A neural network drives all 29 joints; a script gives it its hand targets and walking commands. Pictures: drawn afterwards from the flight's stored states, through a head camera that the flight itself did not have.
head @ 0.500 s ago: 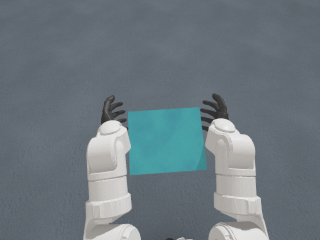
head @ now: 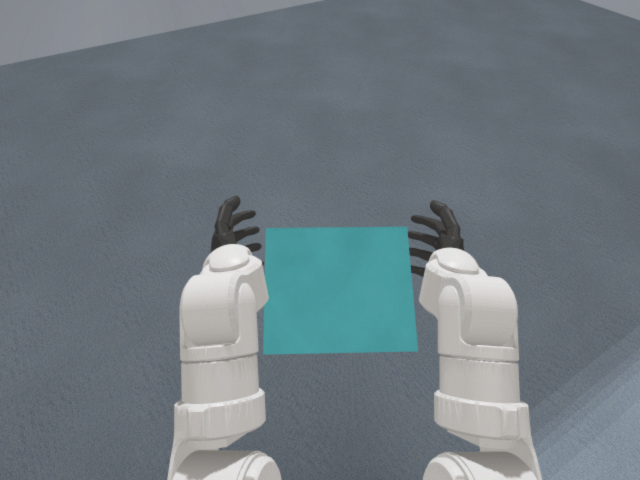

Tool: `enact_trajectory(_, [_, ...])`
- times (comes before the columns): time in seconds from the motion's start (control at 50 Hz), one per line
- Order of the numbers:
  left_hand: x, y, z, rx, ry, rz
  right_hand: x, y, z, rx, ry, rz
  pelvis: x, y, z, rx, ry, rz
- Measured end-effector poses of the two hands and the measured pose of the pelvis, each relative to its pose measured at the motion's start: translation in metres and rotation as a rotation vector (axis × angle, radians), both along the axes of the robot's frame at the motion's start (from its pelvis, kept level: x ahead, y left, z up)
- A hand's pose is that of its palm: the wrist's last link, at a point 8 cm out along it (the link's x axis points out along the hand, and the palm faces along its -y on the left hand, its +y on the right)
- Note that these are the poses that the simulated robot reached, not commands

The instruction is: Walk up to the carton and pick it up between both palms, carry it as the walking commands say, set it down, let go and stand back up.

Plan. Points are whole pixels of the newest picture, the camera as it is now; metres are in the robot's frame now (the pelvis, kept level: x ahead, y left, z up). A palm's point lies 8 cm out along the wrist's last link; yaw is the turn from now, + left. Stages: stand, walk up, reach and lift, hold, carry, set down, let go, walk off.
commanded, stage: carry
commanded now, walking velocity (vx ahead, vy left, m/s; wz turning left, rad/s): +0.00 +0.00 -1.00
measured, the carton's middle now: (334, 296) +0.35 +0.01 +0.02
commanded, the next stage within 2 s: none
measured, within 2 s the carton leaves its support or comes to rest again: neither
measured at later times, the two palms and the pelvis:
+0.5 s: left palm (350, 250) +0.35 -0.01 +0.12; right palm (592, 333) +0.25 -0.24 +0.13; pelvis +0.02 +0.00 +0.02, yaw -28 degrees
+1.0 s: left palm (578, 325) +0.27 -0.25 +0.09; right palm out of the picture +0.06 -0.39 +0.09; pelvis -0.01 -0.06 +0.01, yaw -54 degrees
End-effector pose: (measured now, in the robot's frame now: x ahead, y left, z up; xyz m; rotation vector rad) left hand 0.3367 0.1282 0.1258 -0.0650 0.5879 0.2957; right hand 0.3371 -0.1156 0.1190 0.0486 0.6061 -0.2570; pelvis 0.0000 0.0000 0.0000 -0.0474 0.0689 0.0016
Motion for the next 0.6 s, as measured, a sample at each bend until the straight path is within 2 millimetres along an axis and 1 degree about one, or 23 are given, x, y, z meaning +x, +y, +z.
enact_trajectory(0.04, [0.005,-0.025,-0.008,0.014,0.020,-0.064,-0.009,-0.026,-0.010,0.005,0.020,-0.044,0.000,-0.006,0.000,0.018,0.004,-0.028])
enact_trajectory(0.08, [0.007,-0.047,-0.018,0.027,0.066,-0.128,-0.021,-0.047,-0.020,0.013,0.065,-0.086,0.000,-0.010,0.002,0.032,0.004,-0.059])
enact_trajectory(0.12, [0.007,-0.065,-0.025,0.038,0.095,-0.187,-0.032,-0.064,-0.026,0.017,0.094,-0.123,-0.001,-0.013,0.005,0.042,0.005,-0.096])
enact_trajectory(0.18, [0.009,-0.086,-0.026,0.036,0.096,-0.250,-0.043,-0.083,-0.026,0.021,0.096,-0.179,-0.002,-0.014,0.009,0.054,0.003,-0.154])
enact_trajectory(0.22, [0.012,-0.097,-0.022,0.036,0.082,-0.285,-0.048,-0.092,-0.021,0.015,0.084,-0.209,-0.001,-0.014,0.011,0.060,0.007,-0.193])
enact_trajectory(0.28, [0.014,-0.107,-0.015,0.035,0.063,-0.339,-0.055,-0.101,-0.012,0.000,0.070,-0.240,0.003,-0.011,0.014,0.066,0.016,-0.250])
enact_trajectory(0.38, [0.018,-0.117,-0.006,0.005,0.040,-0.429,-0.067,-0.107,0.002,-0.042,0.059,-0.288,0.014,-0.003,0.016,0.061,0.029,-0.346])
enact_trajectory(0.46, [0.016,-0.126,-0.003,0.005,0.042,-0.502,-0.081,-0.113,0.008,-0.056,0.068,-0.333,0.022,0.001,0.018,0.030,0.006,-0.441])
enact_trajectory(0.52, [0.014,-0.143,0.000,-0.003,0.062,-0.572,-0.097,-0.126,0.010,-0.055,0.094,-0.385,0.025,0.000,0.024,0.000,-0.010,-0.508])
enact_trajectory(0.6, [0.011,-0.181,0.005,-0.004,0.057,-0.667,-0.121,-0.152,0.014,-0.047,0.092,-0.482,0.025,-0.008,0.026,-0.025,-0.018,-0.593])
